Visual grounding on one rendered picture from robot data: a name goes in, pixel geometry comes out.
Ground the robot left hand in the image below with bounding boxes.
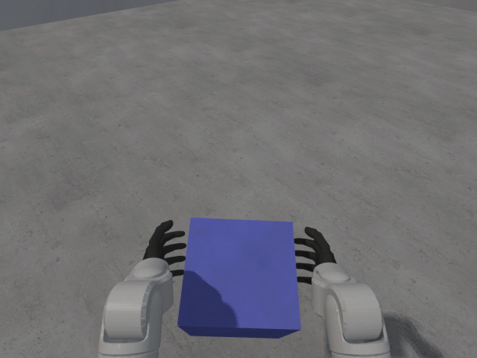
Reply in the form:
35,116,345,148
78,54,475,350
143,220,186,277

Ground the left robot forearm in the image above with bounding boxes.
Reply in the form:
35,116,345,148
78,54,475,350
98,257,174,358

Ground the robot right hand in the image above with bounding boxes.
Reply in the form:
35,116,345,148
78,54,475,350
294,227,337,284

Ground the right robot forearm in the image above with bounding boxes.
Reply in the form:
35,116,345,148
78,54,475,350
312,263,391,358

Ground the carton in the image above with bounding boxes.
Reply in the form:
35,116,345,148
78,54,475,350
177,218,301,339

